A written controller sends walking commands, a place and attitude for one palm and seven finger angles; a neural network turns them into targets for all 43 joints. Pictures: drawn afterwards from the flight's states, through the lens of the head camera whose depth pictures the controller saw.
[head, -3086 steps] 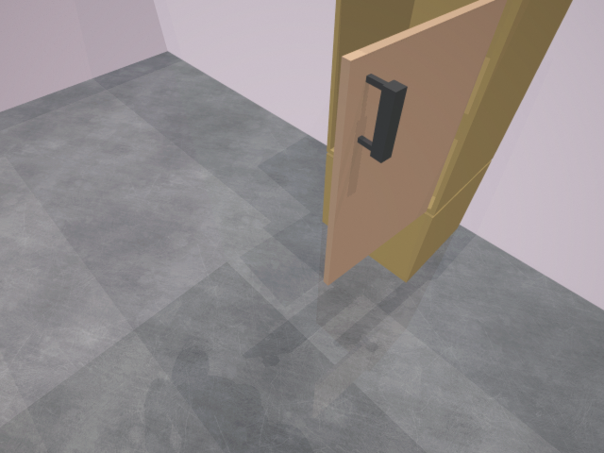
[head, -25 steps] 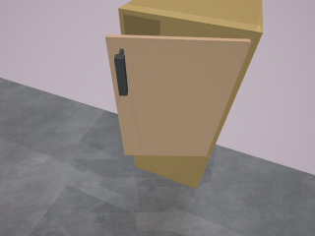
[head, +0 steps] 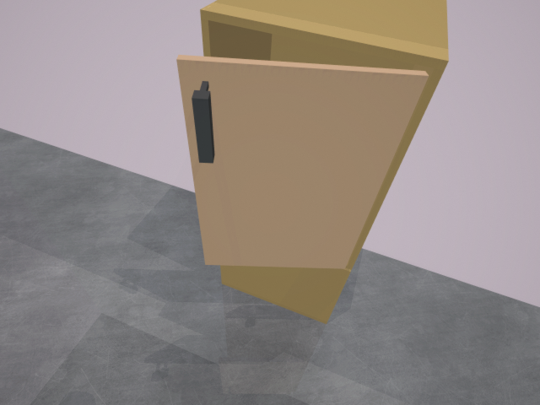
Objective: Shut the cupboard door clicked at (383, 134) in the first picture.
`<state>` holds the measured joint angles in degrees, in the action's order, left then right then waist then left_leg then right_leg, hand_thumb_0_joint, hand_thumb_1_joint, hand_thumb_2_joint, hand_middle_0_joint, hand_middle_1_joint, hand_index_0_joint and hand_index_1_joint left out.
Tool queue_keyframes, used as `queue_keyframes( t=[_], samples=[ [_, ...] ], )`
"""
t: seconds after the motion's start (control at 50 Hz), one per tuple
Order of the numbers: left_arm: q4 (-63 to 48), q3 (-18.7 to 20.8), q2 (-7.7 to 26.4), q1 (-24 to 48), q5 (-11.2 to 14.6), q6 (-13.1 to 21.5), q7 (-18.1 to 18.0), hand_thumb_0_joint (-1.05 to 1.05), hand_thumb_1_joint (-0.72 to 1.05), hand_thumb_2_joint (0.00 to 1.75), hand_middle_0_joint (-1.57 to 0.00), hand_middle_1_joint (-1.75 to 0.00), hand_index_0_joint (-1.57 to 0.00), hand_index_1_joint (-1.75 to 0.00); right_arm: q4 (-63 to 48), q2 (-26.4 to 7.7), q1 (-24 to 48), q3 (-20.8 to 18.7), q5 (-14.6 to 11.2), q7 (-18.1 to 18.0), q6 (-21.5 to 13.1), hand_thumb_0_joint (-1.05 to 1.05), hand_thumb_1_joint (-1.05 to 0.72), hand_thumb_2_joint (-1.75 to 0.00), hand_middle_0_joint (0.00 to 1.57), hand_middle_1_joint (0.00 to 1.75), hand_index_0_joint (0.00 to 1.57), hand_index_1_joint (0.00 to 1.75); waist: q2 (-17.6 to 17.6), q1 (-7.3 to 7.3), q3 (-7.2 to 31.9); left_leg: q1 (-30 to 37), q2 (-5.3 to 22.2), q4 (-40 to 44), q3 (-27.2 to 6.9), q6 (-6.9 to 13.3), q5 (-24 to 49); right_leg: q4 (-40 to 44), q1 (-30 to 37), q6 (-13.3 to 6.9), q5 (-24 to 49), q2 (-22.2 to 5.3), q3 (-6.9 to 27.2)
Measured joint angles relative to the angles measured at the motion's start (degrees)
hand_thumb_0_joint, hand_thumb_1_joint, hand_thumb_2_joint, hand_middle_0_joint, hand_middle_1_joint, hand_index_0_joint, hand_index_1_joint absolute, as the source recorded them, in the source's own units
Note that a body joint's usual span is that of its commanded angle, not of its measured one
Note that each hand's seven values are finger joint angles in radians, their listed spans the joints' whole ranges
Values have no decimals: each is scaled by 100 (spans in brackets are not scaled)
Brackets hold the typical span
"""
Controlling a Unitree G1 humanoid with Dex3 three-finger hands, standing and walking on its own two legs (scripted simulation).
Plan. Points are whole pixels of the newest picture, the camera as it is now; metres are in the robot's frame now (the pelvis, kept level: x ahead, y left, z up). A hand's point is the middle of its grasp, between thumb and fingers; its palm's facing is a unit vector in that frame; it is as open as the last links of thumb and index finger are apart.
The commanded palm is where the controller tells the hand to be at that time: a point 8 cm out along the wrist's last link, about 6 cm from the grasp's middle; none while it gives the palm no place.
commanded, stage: shuffle to correct the standing spot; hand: left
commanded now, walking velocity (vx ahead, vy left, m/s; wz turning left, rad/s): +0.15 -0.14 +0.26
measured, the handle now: (205, 122) +0.52 +0.16 +0.15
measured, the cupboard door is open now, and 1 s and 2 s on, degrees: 21 21 21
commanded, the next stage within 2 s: come to a stop and stand still in 0.42 s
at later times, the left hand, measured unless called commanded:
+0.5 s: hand out of the picture +0.09 +0.14 -0.18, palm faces +0.01 -0.99 -0.16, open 7.3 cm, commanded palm none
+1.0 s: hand out of the picture +0.09 +0.13 -0.20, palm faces +0.14 -0.98 -0.16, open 7.3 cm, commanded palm none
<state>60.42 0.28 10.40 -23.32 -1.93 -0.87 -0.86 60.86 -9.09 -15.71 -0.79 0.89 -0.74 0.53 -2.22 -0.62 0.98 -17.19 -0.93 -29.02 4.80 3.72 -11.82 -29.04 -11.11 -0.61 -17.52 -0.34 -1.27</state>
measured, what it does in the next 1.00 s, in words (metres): steps on the spot: right foot, then left foot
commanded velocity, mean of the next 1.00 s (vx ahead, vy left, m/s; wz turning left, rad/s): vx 0.03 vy -0.04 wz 0.07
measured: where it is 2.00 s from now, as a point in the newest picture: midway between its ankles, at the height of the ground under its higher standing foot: outside the picture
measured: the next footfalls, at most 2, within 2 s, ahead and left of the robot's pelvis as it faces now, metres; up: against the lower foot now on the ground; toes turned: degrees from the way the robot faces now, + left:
right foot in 0.58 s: +0.16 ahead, -0.20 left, +0.00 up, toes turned -3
left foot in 0.86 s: +0.17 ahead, +0.00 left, +0.00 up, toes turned +6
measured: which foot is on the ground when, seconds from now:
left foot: down 0.00-0.58, up 0.60-0.84, down 0.86-1.00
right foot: down 0.00-0.26, up 0.28-0.56, down 0.58-0.90, up 0.92-1.00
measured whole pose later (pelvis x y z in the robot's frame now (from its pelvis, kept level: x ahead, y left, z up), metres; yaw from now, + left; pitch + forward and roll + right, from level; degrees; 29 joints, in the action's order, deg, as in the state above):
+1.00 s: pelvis +0.08 -0.05 -0.01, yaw +4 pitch -2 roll -1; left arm 58.2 3.1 10.8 -14.5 -1.4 -3.6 -2.5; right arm 56.1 -7.9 -8.6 -1.5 0.8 -1.4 0.6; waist -4.7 -1.8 -4.0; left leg -17.0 -2.2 -30.9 8.1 6.7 -13.1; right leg -53.3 -22.0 0.2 -25.3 -2.7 -1.1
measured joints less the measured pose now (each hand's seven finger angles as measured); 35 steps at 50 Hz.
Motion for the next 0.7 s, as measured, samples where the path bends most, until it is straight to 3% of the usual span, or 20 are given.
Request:
queue_keyframes(
  t=[0.18,0.26,0.36,0.4,0.48,0.54,0.58,0.64,0.7],
  samples=[
    [93,25,-144,-296,51,109,-36,1,91,89,-19,-30,-20,-30,132,109,-287,-1,-7,-12,-58,0,-90,-89,20,30,20,30,33,33,25,-199,229,-684,-230,-143,-516,-54,158,-82,-292,224,-234],
    [194,32,-171,-343,52,104,-48,1,91,89,-19,-30,-20,-30,202,259,-258,34,-6,-21,-134,0,-90,-89,20,30,20,30,-239,-5,4,-40,154,-754,-155,-180,-734,-310,208,-78,-557,130,-173],
    [229,44,-237,-32,10,-21,10,1,91,89,-19,-30,-20,-30,105,298,-228,19,42,-150,-336,1,-92,-89,20,30,20,30,-213,113,-115,248,237,-419,17,-140,-701,-2332,-788,-111,-1015,56,-222],
    [126,98,-196,220,15,-38,44,1,91,89,-19,-30,-20,-30,111,322,-285,24,50,-163,-360,0,-91,-89,20,30,20,30,-157,175,-191,382,281,-156,-21,-182,-575,-2536,-1116,-65,-850,-35,-259],
    [-94,203,-46,700,-3,-54,42,2,94,89,-19,-30,-20,-30,207,321,-427,-6,66,-137,-281,0,-91,-89,20,30,20,30,10,245,-287,550,383,184,-164,-313,-426,-1740,-1292,41,-361,-239,-297],
    [-248,273,100,903,25,20,79,3,94,89,-19,-30,-20,-30,268,288,-537,-60,71,-102,-177,0,-90,-89,20,30,20,30,135,299,-322,532,459,46,-317,-449,-548,-763,-1012,94,128,-281,-348],
    [-337,293,205,939,39,129,67,2,94,89,-19,-30,-20,-30,292,280,-647,-78,57,-75,-117,0,-90,-89,20,30,20,30,80,277,-283,438,423,-294,-366,-525,-789,-88,-677,97,343,-328,-325],
    [-295,267,92,1040,55,224,-22,2,93,89,-19,-30,-20,-30,356,146,-577,-96,15,-66,27,0,-90,-89,20,30,20,30,281,246,-311,86,453,-1297,-494,-394,-1640,-325,-637,95,262,-247,-489],
    [-282,186,-60,1042,55,261,-73,1,93,89,-19,-30,-20,-30,314,72,-361,-101,-29,-65,69,0,-90,-89,20,30,20,30,265,188,-345,-246,335,-1984,-329,-423,-1796,-186,-442,50,266,-275,-585]
  ],
)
